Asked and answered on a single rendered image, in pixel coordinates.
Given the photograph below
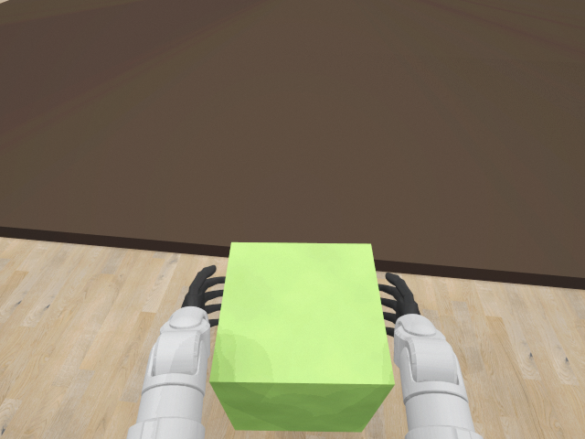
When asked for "right robot hand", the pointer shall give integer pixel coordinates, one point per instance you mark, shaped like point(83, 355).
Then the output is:
point(405, 303)

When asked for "left robot hand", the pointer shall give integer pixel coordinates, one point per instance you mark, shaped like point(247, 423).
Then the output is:
point(197, 295)

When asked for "carton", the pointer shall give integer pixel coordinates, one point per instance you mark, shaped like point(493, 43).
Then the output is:
point(301, 342)

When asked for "robot right forearm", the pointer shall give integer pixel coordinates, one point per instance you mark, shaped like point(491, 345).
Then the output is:
point(432, 382)

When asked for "robot left forearm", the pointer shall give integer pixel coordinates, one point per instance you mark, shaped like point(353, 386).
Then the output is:
point(175, 379)

